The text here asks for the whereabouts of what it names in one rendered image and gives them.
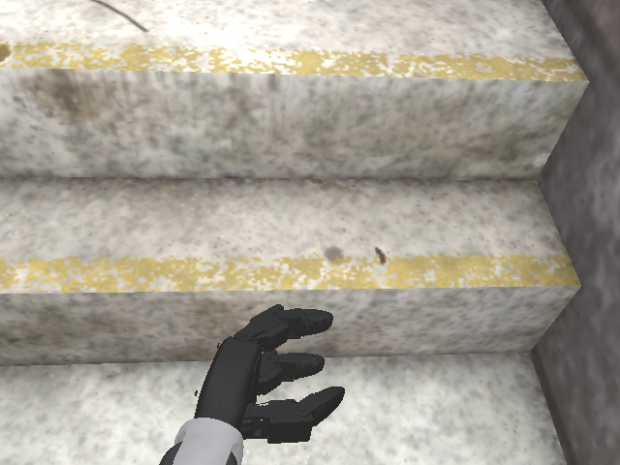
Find robot left hand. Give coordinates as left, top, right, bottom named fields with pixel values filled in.
left=194, top=304, right=345, bottom=444

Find robot left forearm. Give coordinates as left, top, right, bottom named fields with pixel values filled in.
left=159, top=418, right=244, bottom=465

